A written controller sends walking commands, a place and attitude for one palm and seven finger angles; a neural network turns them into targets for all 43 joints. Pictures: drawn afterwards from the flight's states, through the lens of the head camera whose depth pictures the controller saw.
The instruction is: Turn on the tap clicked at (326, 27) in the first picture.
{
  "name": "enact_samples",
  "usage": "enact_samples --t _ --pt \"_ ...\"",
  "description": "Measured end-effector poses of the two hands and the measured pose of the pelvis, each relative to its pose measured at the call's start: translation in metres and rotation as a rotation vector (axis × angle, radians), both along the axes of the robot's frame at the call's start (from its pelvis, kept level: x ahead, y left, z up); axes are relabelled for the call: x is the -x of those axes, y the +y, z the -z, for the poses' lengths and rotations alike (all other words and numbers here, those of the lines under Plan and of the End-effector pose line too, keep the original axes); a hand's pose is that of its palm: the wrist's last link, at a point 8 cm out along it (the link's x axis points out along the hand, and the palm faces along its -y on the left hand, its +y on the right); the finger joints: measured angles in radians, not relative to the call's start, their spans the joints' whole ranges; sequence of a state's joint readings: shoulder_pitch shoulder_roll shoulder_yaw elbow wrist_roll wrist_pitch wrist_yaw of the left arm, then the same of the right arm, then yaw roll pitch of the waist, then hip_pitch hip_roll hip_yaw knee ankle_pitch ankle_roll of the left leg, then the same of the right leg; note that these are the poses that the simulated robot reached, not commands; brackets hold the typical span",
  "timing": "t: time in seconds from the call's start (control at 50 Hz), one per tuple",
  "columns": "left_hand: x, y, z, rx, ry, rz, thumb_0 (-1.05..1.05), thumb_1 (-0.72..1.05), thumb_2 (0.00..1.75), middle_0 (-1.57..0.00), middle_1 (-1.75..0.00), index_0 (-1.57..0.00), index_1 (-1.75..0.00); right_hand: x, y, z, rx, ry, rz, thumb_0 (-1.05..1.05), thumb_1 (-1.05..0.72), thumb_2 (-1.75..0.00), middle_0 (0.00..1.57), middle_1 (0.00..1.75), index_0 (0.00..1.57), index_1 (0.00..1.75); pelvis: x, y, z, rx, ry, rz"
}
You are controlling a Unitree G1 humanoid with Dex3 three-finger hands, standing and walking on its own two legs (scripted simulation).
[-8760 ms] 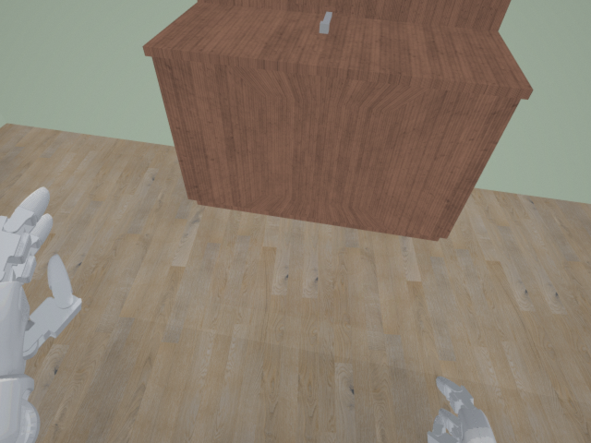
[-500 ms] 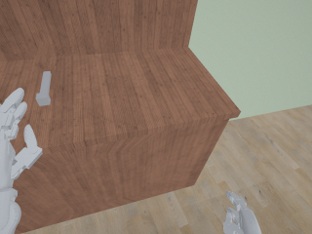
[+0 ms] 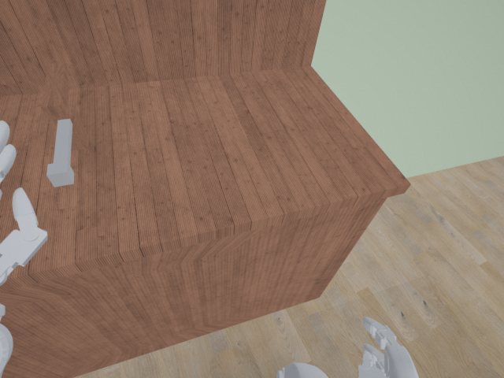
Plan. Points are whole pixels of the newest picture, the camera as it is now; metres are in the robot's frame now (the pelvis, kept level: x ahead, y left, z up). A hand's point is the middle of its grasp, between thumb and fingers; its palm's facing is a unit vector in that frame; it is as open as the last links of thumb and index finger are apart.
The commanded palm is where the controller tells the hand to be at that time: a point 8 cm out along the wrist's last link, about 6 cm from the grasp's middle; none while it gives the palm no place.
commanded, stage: come to a stop and stand still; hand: left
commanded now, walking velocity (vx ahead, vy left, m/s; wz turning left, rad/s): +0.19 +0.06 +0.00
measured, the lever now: (61, 174) +0.38 +0.33 +0.10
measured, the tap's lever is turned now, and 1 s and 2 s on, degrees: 0 0 0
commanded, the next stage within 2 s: look again from close up in 1.66 s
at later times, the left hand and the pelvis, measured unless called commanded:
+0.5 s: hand out of the picture +0.25 +0.31 +0.24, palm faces +0.55 -0.80 -0.25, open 7.4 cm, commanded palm +0.18 +0.32 +0.19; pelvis +0.02 +0.04 -0.01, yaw +0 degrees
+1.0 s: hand out of the picture +0.24 +0.34 +0.19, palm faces +0.46 -0.81 -0.36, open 7.4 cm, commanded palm +0.18 +0.36 +0.19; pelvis +0.02 +0.08 +0.01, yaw +0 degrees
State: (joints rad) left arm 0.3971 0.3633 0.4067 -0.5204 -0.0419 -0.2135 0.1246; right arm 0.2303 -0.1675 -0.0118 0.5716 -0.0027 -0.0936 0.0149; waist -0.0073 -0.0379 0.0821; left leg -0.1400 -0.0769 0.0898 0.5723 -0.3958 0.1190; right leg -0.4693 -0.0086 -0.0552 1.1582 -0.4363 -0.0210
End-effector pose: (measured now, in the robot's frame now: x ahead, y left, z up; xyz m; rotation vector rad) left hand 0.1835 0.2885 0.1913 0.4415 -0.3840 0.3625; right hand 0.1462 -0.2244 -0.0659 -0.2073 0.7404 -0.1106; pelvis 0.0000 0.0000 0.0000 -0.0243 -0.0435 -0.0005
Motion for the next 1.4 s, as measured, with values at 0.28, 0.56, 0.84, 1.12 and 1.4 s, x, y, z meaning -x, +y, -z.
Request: enact_samples --t 0.28,0.56,0.84,1.12,1.4 --pt "0.003 0.017 -0.01 -0.102 0.012 -0.06 0.02 0.89 0.9 -0.22 -0.31 -0.21 -0.3 -0.041 0.011 0.022 0.003 0.042 -0.071 0.02 -0.9 -0.9 0.2 0.3 0.2 0.3 -0.021 0.006 0.011 -0.01 -0.025 -0.024" --pt "-0.026 0.065 -0.039 0.004 -0.202 -0.007 0.01 0.89 0.9 -0.21 -0.3 -0.2 -0.3 -0.046 0.061 -0.024 -0.006 -0.207 -0.099 0.02 -0.9 -0.9 0.2 0.3 0.2 0.3 -0.016 0.053 0.003 -0.021 -0.043 0.035" --pt "-0.015 0.097 0.002 -0.001 0.002 -0.025 0.02 0.89 0.9 -0.22 -0.3 -0.21 -0.3 0.015 0.091 0.007 -0.024 0.031 -0.061 0.02 -0.9 -0.9 0.2 0.3 0.2 0.3 -0.012 0.089 -0.005 -0.03 -0.044 0.02" --pt "-0.014 0.079 -0.005 0.006 0.037 -0.068 0.02 0.89 0.9 -0.21 -0.3 -0.21 -0.3 -0.047 0.091 -0.001 -0.073 -0.086 -0.09 0.02 -0.9 -0.9 0.2 0.3 0.2 0.3 -0.026 0.076 -0.008 -0.031 -0.038 0.002" --pt "-0.042 0.055 -0.006 0.053 0.072 -0.076 0.02 0.89 0.9 -0.21 -0.3 -0.21 -0.3 -0.092 0.057 -0.017 -0.02 -0.128 -0.077 0.02 -0.9 -0.9 0.2 0.3 0.2 0.3 -0.057 0.054 -0.013 -0.024 -0.005 -0.02"
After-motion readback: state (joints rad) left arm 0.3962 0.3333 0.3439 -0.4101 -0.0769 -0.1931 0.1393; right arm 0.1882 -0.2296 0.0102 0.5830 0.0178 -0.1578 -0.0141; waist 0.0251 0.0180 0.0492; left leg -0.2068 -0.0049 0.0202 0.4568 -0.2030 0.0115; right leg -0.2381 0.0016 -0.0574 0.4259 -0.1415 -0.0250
